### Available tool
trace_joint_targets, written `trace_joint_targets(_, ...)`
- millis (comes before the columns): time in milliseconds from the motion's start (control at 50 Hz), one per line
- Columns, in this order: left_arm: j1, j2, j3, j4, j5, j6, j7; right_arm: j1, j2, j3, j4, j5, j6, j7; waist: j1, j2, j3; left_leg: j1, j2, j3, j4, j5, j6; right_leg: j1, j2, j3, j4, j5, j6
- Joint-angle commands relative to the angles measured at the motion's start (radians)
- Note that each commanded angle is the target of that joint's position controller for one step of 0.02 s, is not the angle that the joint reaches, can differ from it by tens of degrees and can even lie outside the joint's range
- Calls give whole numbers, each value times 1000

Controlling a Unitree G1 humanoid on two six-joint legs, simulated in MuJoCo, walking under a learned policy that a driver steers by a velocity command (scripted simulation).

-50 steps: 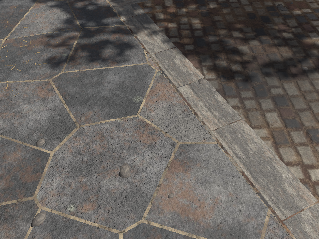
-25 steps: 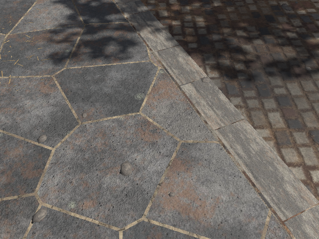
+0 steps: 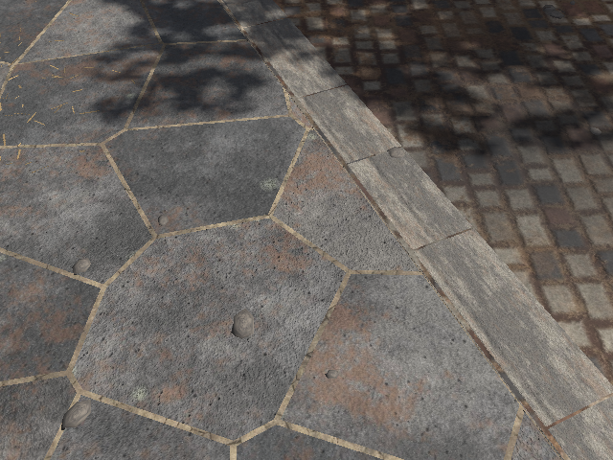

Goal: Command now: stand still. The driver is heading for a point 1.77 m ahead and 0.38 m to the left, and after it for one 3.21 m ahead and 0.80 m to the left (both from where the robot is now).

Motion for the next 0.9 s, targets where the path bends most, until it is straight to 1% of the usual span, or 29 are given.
trace_joint_targets(20,79,76,11,-4,0,-3,3,71,-76,-11,-5,0,-3,-3,0,-3,47,17,89,-75,-50,135,32,-75,-115,84,-69,182,-24)
trace_joint_targets(340,102,59,13,-5,0,-5,4,87,-61,-13,-2,0,-5,-4,0,-4,54,16,89,-74,-49,137,33,-76,-116,81,-65,182,-22)
trace_joint_targets(360,110,54,12,-3,2,-5,3,93,-55,-11,1,-1,-4,-3,2,-5,34,24,80,-71,-56,68,35,-70,-110,80,-79,100,-25)
trace_joint_targets(380,112,62,16,-4,4,-3,3,88,-60,-14,-2,-3,-2,-2,4,-10,46,11,64,-63,-47,-24,39,-82,-98,82,-86,-8,-33)
trace_joint_targets(420,123,100,34,-13,5,5,0,77,-71,-24,-21,-8,2,4,12,-51,82,-61,10,-27,31,-272,62,-123,-94,121,-92,-323,-75)
trace_joint_targets(440,143,111,41,-17,6,8,-3,60,-68,-25,-37,-14,2,9,26,-70,122,-140,-8,-18,80,-351,68,-135,-119,175,-116,-457,-103)
trace_joint_targets(460,180,122,48,-14,5,8,-4,33,-50,-22,-58,-19,-3,15,46,-105,157,-220,-27,6,152,-359,68,-120,-169,257,-159,-552,-136)
trace_joint_targets(480,217,138,57,-7,5,6,-4,10,-24,-17,-80,-26,-12,22,59,-152,178,-283,-34,51,241,-303,65,-92,-241,358,-212,-606,-176)
trace_joint_targets(500,223,144,64,-8,7,1,-5,-17,-23,-16,-103,-34,-25,26,64,-160,204,-319,-5,72,299,-239,65,-94,-299,423,-239,-584,-209)
trace_joint_targets(520,216,146,68,-15,11,-5,-7,-36,-35,-20,-122,-31,-38,30,62,-144,206,-338,16,65,328,-225,67,-93,-320,441,-250,-528,-225)
trace_joint_targets(540,204,153,72,-23,15,-12,-10,-39,-47,-25,-136,-27,-50,36,53,-131,196,-341,26,60,332,-239,71,-81,-322,429,-242,-464,-227)
trace_joint_targets(560,187,159,76,-29,16,-20,-12,-23,-50,-28,-145,-22,-61,42,34,-133,192,-310,35,62,283,-240,77,-88,-317,401,-219,-402,-222)
trace_joint_targets(580,156,152,77,-39,9,-26,-14,16,-45,-31,-141,-14,-71,47,4,-122,182,-216,26,78,199,-199,82,-126,-288,344,-188,-339,-202)
trace_joint_targets(600,108,144,76,-55,0,-30,-16,107,-34,-35,-113,-4,-78,47,-46,-104,162,-36,-6,102,94,-133,85,-219,-239,270,-137,-278,-170)
trace_joint_targets(620,66,128,73,-75,1,-38,-18,226,-44,-46,-69,1,-82,44,-96,-60,132,170,-20,79,24,-100,84,-333,-180,196,-42,-211,-138)
trace_joint_targets(640,23,70,56,-108,-2,-53,-27,355,-125,-70,-46,-11,-91,34,-155,136,89,325,156,-207,-146,-262,116,-464,-63,35,250,-130,-88)
trace_joint_targets(660,30,48,51,-144,11,-63,-37,477,-225,-98,-10,-2,-80,36,-158,319,46,399,361,-574,-266,-382,198,-612,24,-91,533,-254,-56)
trace_joint_targets(680,10,110,65,-143,40,-61,-44,395,-161,-84,-26,-7,-69,34,-95,141,117,299,380,-572,-254,-398,205,-646,-47,-50,689,-236,-65)
trace_joint_targets(700,0,79,59,-143,39,-67,-53,297,-133,-74,-65,-10,-73,39,-57,49,157,215,351,-490,-261,-336,198,-643,-85,-29,733,-140,-67)
trace_joint_targets(720,1,57,54,-138,27,-74,-62,230,-123,-69,-90,-13,-80,40,-28,20,154,176,311,-400,-277,-230,187,-613,-110,-26,731,-58,-60)
trace_joint_targets(740,-7,64,59,-141,27,-74,-69,209,-106,-61,-98,-11,-88,38,-12,19,143,167,280,-325,-287,-128,178,-598,-123,-37,715,-15,-52)
trace_joint_targets(760,-5,70,62,-140,29,-68,-73,209,-87,-52,-93,-9,-96,36,-2,33,124,177,244,-252,-285,-12,164,-585,-126,-53,699,15,-41)
trace_joint_targets(780,-4,74,66,-142,28,-61,-76,238,-82,-48,-80,-7,-102,34,0,53,104,202,227,-201,-267,135,157,-587,-117,-76,695,31,-35)
trace_joint_targets(820,-41,74,70,-159,26,-49,-77,298,-76,-39,-55,-4,-108,31,1,71,83,242,207,-119,-231,395,147,-617,-102,-111,685,48,-25)
trace_joint_targets(860,-137,65,66,-198,22,-42,-78,321,-77,-31,-49,-6,-109,29,-10,82,93,226,191,-74,-231,513,143,-632,-88,-145,622,76,-18)
trace_joint_targets(900,-245,54,57,-242,16,-39,-80,319,-74,-24,-50,-8,-110,26,-23,89,120,187,173,-42,-242,569,138,-607,-72,-176,494,118,-15)
Velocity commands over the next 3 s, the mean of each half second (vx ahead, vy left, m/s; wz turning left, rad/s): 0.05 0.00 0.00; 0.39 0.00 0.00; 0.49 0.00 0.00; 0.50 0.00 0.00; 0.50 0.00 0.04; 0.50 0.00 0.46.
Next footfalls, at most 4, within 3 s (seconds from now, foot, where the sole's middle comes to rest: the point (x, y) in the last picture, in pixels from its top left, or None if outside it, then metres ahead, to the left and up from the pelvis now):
1.08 right None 0.43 -0.01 -0.78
1.62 left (262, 364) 0.75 0.14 -0.78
2.18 right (326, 263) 1.06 -0.03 -0.78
2.76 left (269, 193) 1.34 0.14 -0.78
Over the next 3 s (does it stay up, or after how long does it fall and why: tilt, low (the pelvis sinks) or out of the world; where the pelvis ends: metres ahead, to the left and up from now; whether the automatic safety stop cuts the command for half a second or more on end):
stays up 1.32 0.10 0.00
